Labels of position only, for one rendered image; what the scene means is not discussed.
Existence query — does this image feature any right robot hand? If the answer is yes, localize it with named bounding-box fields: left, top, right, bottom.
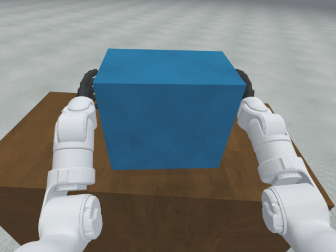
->
left=236, top=69, right=254, bottom=100

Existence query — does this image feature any robot left forearm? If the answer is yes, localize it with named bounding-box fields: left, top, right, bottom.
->
left=38, top=96, right=97, bottom=237

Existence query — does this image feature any left robot hand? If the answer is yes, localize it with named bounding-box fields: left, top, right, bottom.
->
left=76, top=69, right=98, bottom=109

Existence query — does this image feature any robot right forearm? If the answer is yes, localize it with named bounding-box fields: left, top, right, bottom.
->
left=237, top=97, right=330, bottom=224

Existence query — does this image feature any carton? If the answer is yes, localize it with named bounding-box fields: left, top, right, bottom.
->
left=93, top=48, right=247, bottom=170

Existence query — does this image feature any robot left upper arm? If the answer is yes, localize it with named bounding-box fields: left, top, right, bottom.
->
left=13, top=194, right=102, bottom=252

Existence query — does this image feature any robot right upper arm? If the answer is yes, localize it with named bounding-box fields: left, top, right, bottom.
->
left=261, top=183, right=336, bottom=252

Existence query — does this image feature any pedestal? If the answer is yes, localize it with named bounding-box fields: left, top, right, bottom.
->
left=0, top=91, right=334, bottom=252

